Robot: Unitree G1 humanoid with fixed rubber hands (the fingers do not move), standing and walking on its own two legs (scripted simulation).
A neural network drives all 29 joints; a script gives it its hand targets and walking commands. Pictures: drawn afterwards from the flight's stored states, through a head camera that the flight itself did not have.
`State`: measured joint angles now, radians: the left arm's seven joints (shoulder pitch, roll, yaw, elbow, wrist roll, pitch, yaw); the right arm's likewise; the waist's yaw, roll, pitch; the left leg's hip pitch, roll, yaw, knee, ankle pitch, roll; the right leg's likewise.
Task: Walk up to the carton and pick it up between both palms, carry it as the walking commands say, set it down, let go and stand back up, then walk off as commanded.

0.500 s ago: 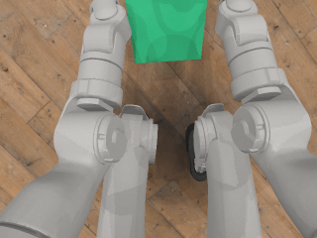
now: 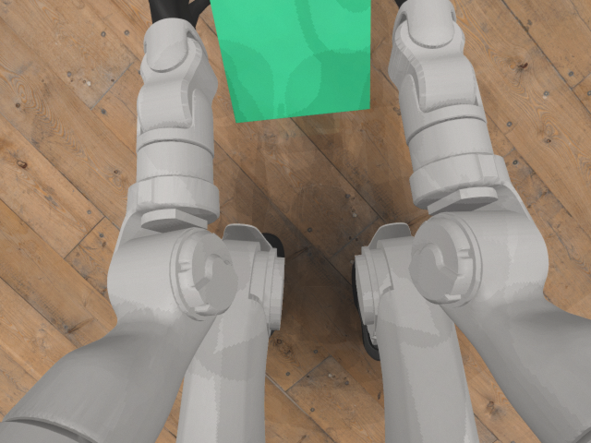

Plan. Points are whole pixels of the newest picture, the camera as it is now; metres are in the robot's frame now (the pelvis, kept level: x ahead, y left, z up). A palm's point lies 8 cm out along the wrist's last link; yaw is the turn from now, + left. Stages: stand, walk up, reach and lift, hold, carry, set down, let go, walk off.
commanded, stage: set down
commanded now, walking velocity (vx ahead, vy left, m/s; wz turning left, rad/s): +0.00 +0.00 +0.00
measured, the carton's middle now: (295, 16) +0.57 +0.03 -0.23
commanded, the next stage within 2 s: none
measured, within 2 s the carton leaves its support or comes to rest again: rests again in 1.88 s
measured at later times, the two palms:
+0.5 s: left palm (175, 13) +0.54 +0.15 -0.13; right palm out of the picture +0.55 -0.09 -0.14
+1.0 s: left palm (175, 8) +0.54 +0.15 -0.13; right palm out of the picture +0.56 -0.09 -0.14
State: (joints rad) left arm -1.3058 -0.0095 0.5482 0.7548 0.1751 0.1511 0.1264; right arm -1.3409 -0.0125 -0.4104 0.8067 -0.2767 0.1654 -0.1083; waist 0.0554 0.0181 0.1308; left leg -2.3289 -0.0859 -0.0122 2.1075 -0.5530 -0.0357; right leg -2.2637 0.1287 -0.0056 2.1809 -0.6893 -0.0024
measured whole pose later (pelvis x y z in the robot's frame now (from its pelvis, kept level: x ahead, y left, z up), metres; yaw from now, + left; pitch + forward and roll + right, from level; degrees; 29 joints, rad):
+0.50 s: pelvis +0.01 +0.00 +0.00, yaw +0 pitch +45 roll +1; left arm -1.29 0.00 0.56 0.76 0.17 0.10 0.08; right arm -1.32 -0.01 -0.41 0.81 -0.28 0.10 -0.09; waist 0.06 0.02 0.12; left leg -2.34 -0.09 -0.02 2.13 -0.58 -0.04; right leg -2.27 0.13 -0.01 2.19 -0.72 -0.01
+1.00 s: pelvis +0.01 +0.00 -0.01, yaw -1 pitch +44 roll +0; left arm -1.30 0.01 0.57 0.79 0.17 0.08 0.06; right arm -1.35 -0.03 -0.43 0.86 -0.29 0.09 -0.05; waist 0.06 0.03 0.13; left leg -2.33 -0.09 -0.01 2.15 -0.60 -0.03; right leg -2.26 0.13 -0.01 2.22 -0.74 0.01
